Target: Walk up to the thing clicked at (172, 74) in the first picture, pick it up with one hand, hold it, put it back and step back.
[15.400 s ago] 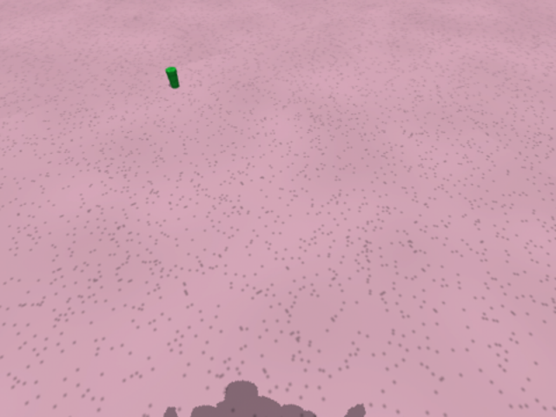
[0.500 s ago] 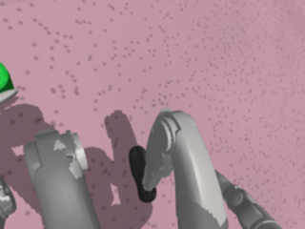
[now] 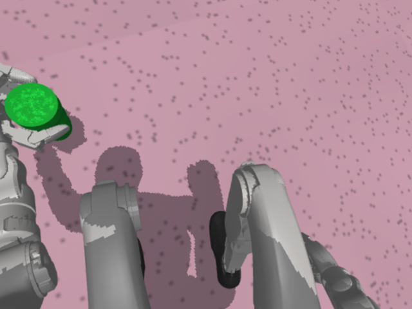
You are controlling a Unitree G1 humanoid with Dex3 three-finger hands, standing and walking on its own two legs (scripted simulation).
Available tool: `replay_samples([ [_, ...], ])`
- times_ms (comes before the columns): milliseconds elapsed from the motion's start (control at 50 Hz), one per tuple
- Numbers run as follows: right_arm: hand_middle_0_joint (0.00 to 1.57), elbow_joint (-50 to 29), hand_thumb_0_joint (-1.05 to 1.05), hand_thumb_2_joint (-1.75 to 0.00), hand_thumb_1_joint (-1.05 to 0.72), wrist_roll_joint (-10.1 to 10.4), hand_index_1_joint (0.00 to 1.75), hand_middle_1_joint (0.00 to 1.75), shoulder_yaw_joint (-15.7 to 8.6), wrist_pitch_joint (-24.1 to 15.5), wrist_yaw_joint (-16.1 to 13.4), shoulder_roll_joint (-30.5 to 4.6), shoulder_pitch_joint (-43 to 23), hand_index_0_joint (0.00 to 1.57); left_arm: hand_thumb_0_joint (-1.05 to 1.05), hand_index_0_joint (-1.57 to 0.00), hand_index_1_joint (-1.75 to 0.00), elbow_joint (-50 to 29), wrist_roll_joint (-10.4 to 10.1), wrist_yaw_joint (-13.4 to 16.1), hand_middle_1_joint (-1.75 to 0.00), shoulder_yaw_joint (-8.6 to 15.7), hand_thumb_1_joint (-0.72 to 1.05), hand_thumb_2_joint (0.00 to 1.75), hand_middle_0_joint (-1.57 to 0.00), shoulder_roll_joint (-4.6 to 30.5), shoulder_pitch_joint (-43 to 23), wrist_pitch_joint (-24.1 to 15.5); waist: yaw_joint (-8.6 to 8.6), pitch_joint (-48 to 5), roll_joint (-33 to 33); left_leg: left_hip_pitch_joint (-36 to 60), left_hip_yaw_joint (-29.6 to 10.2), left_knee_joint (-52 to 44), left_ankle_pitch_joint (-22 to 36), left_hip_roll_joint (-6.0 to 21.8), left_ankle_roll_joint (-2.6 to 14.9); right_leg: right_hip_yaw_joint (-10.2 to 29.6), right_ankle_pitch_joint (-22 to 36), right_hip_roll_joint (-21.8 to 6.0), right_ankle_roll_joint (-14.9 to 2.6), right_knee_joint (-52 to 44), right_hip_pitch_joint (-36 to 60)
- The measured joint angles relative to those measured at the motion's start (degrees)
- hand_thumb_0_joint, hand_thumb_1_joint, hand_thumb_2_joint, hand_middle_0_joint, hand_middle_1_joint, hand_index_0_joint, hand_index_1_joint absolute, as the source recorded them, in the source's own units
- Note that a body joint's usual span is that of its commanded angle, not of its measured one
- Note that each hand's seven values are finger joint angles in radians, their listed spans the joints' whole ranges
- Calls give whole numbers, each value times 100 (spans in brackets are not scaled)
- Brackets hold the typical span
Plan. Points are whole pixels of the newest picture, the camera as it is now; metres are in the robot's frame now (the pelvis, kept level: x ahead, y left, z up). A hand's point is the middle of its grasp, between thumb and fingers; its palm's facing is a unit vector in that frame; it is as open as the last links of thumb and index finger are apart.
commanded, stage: settle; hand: left
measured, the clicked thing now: (46, 117) +0.44 +0.26 -0.09
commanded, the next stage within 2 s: lift in 0.74 s
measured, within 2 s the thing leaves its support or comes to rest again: neither
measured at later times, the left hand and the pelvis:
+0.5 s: hand (26, 92) +0.45 +0.27 -0.02, palm faces +0.25 -0.97 -0.05, open 10.5 cm; pelvis +0.00 +0.00 +0.02, yaw +2 degrees
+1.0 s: hand (24, 85) +0.45 +0.26 +0.01, palm faces +0.25 -0.97 -0.05, open 10.5 cm; pelvis +0.00 -0.01 +0.04, yaw +4 degrees
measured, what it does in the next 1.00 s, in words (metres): stands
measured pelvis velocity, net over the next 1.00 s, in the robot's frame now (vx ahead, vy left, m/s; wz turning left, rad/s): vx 0.00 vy -0.01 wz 0.07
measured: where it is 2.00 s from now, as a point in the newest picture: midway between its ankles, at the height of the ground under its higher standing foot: (182, 275)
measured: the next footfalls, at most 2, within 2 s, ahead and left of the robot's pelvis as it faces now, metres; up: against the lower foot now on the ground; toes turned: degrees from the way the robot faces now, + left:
none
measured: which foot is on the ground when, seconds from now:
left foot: down 0.00-1.00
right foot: down 0.00-1.00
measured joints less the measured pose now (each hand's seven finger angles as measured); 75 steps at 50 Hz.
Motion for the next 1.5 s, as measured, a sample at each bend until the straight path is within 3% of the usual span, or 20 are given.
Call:
replay_samples([
  [200, 21, 47, 0, -90, -91, 99, 30, 30, -257, -43, -78, -4, 97, 20, -2, -81, -129, -29, -7, -155, -125, 121, -61, 97, -84, -256, -164, 195, 52, -175, 111, 90, 127, -202, -41, 13, -56, 103, -73, -17, -64, -65, -31],
  [440, 21, 126, 0, -90, -91, 156, 30, 30, -456, -86, -149, 63, 230, 20, -2, -81, -130, -153, 95, -56, -126, 150, -61, 97, -83, -466, -150, 331, 104, -340, 139, 240, 250, -484, 9, 22, -45, 192, -54, -28, -71, -269, 67],
  [960, 21, 208, 0, -90, -92, 200, 30, 30, -599, -193, -178, 133, 338, 20, -2, -81, -130, 80, 185, 46, -126, 118, -61, 97, -83, -646, -300, 290, 124, -495, 195, 494, 419, -866, 54, 6, -27, 322, -68, -58, -65, -539, 258],
  [1100, 21, 213, 0, -90, -93, 302, 30, 30, -693, -185, -213, 154, 411, 20, -2, -82, -129, -214, 174, -129, -125, 22, -61, 96, -84, -711, -115, 432, 168, -590, 227, 617, 472, -1020, 61, 3, -38, 361, -79, -67, -79, -647, 349],
  [1220, 21, 164, 0, -90, -93, 428, 30, 30, -772, -224, -286, 164, 480, 20, -2, -83, -127, -582, 29, -236, -124, -69, -61, 96, -85, -820, 137, 664, 256, -701, 277, 867, 505, -1287, 65, 14, -36, 368, -80, -65, -83, -892, 580],
  [1500, 21, -55, 0, -90, -92, 707, 30, 30, -924, -363, -480, 216, 494, 20, -2, -83, -127, -1907, -198, -52, -123, -466, -61, 95, -85, -1201, 930, 1288, 477, -911, 319, 1892, 593, -2341, 128, 55, -15, 365, -13, -45, -64, -1933, 1588],
])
